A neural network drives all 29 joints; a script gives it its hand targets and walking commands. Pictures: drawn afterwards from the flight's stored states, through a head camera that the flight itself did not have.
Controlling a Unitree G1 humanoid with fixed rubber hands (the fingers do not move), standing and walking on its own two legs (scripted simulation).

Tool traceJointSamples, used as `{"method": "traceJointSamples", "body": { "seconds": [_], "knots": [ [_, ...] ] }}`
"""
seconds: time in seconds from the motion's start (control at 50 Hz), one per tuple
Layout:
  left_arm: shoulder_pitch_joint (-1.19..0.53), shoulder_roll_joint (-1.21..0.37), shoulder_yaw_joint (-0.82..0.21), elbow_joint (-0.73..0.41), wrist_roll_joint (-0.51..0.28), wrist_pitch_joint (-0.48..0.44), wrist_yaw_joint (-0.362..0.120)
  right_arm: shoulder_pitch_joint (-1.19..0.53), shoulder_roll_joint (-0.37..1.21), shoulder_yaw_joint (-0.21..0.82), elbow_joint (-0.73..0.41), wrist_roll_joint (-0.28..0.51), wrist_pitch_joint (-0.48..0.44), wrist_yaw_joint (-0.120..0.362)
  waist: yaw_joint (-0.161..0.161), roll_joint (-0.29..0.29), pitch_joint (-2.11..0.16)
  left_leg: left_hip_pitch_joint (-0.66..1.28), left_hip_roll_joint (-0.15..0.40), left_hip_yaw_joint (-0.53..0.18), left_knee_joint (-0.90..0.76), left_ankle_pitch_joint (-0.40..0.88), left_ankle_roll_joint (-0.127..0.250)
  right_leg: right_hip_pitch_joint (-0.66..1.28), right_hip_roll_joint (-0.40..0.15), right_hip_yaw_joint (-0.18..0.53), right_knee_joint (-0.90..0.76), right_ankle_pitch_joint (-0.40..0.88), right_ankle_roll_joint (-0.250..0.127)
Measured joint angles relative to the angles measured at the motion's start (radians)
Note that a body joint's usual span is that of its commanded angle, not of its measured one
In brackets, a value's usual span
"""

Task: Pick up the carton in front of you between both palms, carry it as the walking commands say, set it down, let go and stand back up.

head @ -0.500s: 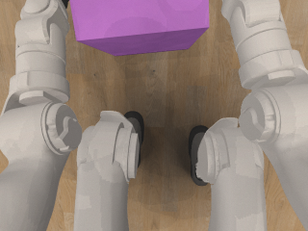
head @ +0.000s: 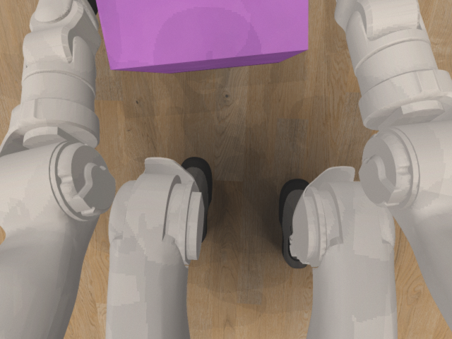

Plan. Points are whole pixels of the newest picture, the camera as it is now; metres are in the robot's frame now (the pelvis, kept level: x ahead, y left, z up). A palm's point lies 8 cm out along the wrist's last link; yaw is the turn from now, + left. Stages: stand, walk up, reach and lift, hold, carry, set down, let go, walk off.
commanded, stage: set down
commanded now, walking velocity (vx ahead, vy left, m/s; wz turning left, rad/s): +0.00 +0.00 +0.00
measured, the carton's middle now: out of the picture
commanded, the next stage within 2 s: let go in 1.28 s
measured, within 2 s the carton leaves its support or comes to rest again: neither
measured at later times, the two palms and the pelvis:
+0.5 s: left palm out of the picture +0.54 +0.26 -0.08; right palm out of the picture +0.60 -0.10 -0.08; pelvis +0.00 +0.01 +0.04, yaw +0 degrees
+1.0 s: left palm out of the picture +0.54 +0.28 +0.07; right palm out of the picture +0.60 -0.11 +0.07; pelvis +0.02 +0.01 +0.17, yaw +0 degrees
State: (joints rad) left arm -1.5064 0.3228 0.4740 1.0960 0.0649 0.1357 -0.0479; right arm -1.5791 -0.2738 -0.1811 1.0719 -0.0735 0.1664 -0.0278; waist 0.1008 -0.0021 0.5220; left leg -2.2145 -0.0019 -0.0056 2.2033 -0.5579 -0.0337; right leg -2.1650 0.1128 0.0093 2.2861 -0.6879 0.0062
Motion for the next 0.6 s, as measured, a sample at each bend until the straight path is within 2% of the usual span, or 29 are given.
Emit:
{"method": "traceJointSamples", "body": {
  "seconds": [0.06, 0.1, 0.16, 0.22, 0.4, 0.48, 0.6],
  "knots": [
    [0.008, 0.014, -0.049, 0.050, -0.068, -0.048, 0.062, 0.011, -0.055, 0.075, 0.029, 0.098, -0.023, -0.048, -0.001, 0.001, -0.001, -0.004, 0.002, 0.003, 0.001, -0.007, 0.007, 0.000, 0.001, 0.003, -0.003, -0.007, 0.006],
    [0.008, 0.032, -0.087, 0.070, -0.116, -0.070, 0.088, 0.008, -0.097, 0.128, 0.041, 0.168, -0.034, -0.064, -0.002, -0.001, -0.001, -0.006, 0.005, 0.006, 0.003, -0.010, 0.013, -0.001, 0.001, 0.005, -0.003, -0.010, 0.010],
    [-0.002, 0.060, -0.140, 0.081, -0.175, -0.087, 0.107, -0.010, -0.146, 0.194, 0.053, 0.251, -0.044, -0.067, -0.003, -0.010, -0.004, -0.009, 0.009, 0.011, 0.008, -0.012, 0.021, -0.003, 0.003, 0.008, 0.000, -0.011, 0.015],
    [-0.006, 0.076, -0.176, 0.074, -0.213, -0.089, 0.113, -0.024, -0.166, 0.224, 0.057, 0.292, -0.048, -0.062, -0.001, -0.017, -0.023, -0.017, 0.013, 0.015, 0.009, -0.010, 0.026, -0.011, 0.005, 0.012, -0.001, -0.008, 0.019],
    [0.032, 0.057, -0.223, -0.072, -0.260, -0.026, 0.140, 0.009, -0.141, 0.176, -0.036, 0.256, -0.001, -0.088, 0.009, -0.019, -0.123, -0.016, -0.007, 0.008, -0.066, 0.030, 0.023, -0.003, -0.016, 0.008, -0.072, 0.020, 0.014],
    [0.049, 0.038, -0.217, -0.088, -0.239, 0.013, 0.147, 0.023, -0.125, 0.125, -0.024, 0.220, 0.032, -0.091, 0.010, -0.026, -0.200, 0.006, -0.018, -0.002, -0.138, 0.046, 0.019, 0.022, -0.027, 0.002, -0.146, 0.035, 0.008],
    [0.088, 0.008, -0.174, -0.089, -0.179, 0.031, 0.140, 0.041, -0.112, 0.061, 0.020, 0.170, 0.040, -0.072, 0.010, -0.031, -0.325, 0.027, -0.023, -0.011, -0.246, 0.064, 0.018, 0.043, -0.034, -0.001, -0.261, 0.059, 0.005]
  ]
}}
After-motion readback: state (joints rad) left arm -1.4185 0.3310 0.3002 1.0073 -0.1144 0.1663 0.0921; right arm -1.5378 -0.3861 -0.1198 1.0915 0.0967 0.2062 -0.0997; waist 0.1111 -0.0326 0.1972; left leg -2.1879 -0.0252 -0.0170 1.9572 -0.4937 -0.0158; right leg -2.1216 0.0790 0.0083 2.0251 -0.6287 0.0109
